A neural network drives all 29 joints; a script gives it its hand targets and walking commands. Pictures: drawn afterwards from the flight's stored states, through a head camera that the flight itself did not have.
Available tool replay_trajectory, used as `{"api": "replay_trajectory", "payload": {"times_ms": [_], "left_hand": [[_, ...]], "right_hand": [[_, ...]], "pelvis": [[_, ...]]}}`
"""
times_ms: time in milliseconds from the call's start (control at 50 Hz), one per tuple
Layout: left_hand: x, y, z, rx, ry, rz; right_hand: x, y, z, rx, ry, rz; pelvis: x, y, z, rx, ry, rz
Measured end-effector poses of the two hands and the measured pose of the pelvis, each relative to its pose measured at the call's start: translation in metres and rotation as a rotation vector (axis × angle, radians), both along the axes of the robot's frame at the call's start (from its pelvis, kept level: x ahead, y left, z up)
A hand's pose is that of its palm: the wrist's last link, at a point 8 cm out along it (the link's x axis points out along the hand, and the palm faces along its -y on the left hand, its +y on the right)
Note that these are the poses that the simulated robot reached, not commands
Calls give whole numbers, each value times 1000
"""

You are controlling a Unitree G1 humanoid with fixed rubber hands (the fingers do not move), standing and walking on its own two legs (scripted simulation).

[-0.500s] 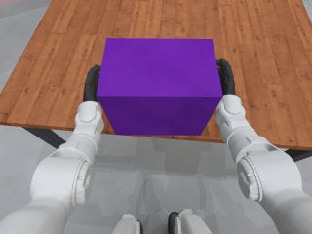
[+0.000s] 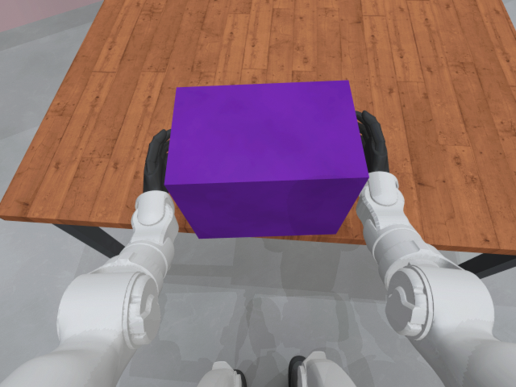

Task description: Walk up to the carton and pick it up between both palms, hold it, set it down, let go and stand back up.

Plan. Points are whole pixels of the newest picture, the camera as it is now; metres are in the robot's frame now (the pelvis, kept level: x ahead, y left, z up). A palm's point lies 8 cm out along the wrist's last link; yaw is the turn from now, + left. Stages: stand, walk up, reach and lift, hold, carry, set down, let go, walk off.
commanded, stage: reach and lift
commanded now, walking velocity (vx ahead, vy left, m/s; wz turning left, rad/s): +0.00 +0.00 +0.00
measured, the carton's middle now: (264, 168) +0.45 -0.02 +0.00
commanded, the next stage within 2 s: none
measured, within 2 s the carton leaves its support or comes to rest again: neither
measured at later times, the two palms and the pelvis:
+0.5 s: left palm (159, 183) +0.44 +0.15 +0.01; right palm (372, 163) +0.44 -0.19 +0.02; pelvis +0.02 +0.01 +0.01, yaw -1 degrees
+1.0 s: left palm (158, 185) +0.43 +0.15 +0.01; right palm (373, 165) +0.43 -0.19 +0.02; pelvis +0.01 +0.00 +0.01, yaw -1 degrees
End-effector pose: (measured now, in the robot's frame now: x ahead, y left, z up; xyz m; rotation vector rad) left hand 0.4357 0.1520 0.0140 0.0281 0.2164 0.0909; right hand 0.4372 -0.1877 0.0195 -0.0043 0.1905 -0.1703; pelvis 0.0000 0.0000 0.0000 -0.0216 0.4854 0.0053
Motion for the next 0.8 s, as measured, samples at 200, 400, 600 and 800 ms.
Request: {"api": "replay_trajectory", "payload": {"times_ms": [200, 400, 600, 800], "left_hand": [[1, 0, -3, -12, -4, 2], [1, 0, -5, -29, -27, 5], [1, 0, -6, -31, -33, 5], [1, 0, -6, -29, -35, 5]], "right_hand": [[1, 0, -2, -19, -10, 2], [1, 0, -2, -41, -14, 4], [1, 0, -1, -51, -13, 4], [0, 0, -1, -63, -17, 8]], "pelvis": [[18, 3, 9, 3, -28, -3], [23, 5, 13, -6, -30, -8], [21, 6, 15, -12, -13, -6], [18, 6, 15, -12, 9, -9]]}}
